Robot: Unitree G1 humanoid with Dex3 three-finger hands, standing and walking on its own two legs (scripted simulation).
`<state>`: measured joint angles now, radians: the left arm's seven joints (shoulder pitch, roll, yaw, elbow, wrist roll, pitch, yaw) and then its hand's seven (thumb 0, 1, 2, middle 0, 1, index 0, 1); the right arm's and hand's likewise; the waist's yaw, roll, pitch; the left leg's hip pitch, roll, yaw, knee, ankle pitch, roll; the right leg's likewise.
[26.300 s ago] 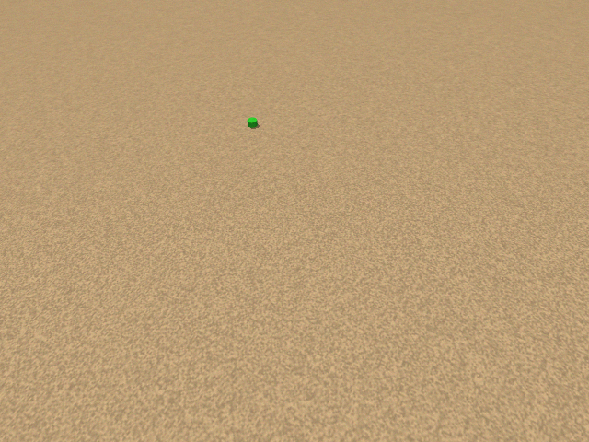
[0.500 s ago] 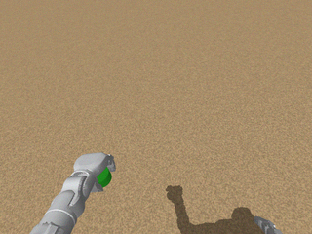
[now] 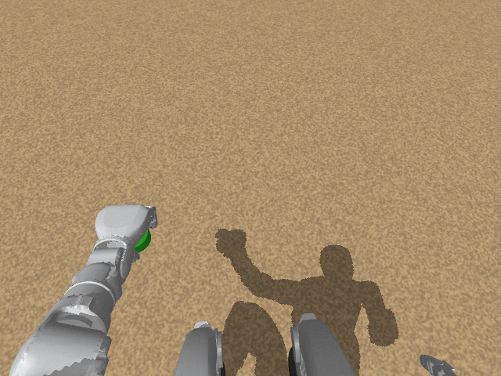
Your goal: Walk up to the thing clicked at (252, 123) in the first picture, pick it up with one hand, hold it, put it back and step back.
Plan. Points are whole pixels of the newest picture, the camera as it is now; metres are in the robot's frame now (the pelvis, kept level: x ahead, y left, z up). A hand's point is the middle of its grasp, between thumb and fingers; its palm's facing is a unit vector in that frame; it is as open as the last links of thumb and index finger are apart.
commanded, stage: crouch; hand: left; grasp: from above
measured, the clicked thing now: (133, 235) +0.40 +0.24 -0.14
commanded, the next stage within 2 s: lower in 1.36 s
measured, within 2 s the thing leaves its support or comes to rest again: neither
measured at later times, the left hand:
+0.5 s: hand (154, 264) +0.40 +0.25 -0.35, palm faces -0.47 -0.01 -0.88, open 8.0 cm
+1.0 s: hand (160, 263) +0.43 +0.26 -0.44, palm faces -0.48 -0.03 -0.88, open 7.9 cm
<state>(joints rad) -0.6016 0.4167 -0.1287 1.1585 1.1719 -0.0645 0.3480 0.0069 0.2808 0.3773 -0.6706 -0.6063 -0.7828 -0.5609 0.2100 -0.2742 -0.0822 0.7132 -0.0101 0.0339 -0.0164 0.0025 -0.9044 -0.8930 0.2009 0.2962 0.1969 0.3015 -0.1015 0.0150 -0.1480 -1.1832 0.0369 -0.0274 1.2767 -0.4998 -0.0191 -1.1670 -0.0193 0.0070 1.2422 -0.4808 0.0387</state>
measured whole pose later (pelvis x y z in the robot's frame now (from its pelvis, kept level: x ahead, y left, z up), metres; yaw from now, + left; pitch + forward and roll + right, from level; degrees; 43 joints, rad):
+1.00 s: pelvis -0.04 +0.00 -0.28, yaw -4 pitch +36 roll -7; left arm -0.92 0.69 0.09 1.41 1.26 -0.19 0.35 0.00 0.27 0.34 -0.72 -0.57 -0.84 -0.50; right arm 0.15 -0.25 0.00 0.75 -0.12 -0.05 0.12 0.00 -0.91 -0.89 0.20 0.30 0.20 0.30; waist -0.22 0.01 -0.10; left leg -2.20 0.00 -0.13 2.26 -0.69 -0.03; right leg -2.15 0.00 -0.02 2.18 -0.66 0.05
